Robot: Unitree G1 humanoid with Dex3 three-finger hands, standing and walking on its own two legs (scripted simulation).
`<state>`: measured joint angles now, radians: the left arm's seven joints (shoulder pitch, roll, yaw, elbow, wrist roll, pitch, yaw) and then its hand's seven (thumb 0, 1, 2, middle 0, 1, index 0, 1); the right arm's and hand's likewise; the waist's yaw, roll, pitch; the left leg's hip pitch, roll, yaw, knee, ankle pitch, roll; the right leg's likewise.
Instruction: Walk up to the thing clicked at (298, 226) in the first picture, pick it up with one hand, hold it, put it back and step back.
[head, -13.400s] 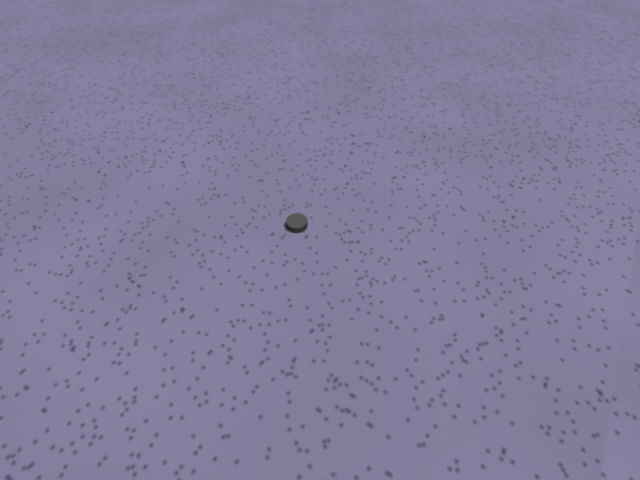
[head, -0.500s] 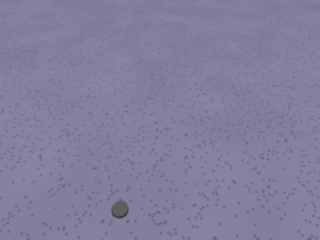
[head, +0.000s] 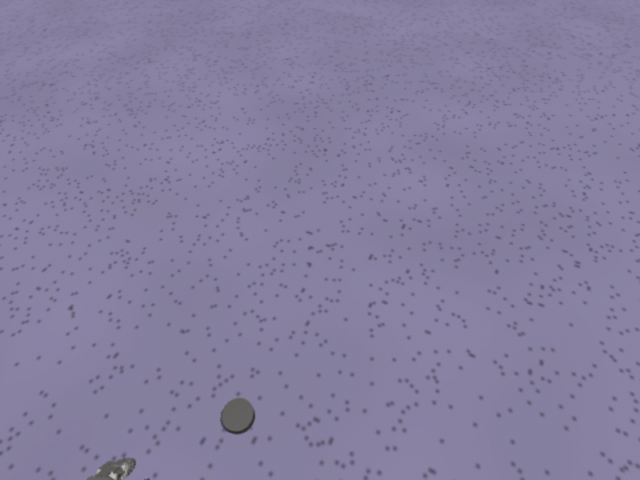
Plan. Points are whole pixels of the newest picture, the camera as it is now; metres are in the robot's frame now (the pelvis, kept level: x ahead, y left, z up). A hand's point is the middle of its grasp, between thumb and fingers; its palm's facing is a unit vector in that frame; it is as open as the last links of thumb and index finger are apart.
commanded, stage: walk up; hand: left
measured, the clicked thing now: (238, 415) +0.41 +0.26 -0.75
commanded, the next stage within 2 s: stand in 1.20 s
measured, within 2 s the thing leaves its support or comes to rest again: neither
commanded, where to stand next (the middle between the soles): +0.02 +0.02 m, yaw +1 degrees
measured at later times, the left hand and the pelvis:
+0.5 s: hand out of the picture +0.10 +0.27 -0.14, palm faces +0.01 -0.95 -0.32, open 7.4 cm; pelvis +0.01 +0.02 +0.02, yaw +0 degrees
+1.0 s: hand out of the picture +0.06 +0.26 -0.14, palm faces +0.02 -0.95 -0.32, open 7.4 cm; pelvis +0.00 +0.01 +0.02, yaw +0 degrees
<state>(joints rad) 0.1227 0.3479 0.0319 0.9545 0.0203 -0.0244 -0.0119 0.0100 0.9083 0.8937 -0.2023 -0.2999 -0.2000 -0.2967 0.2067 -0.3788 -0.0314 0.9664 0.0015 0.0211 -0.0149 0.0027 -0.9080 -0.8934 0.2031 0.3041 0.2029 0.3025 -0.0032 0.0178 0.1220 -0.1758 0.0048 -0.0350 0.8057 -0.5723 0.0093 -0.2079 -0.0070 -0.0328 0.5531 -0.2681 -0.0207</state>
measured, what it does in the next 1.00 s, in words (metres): stands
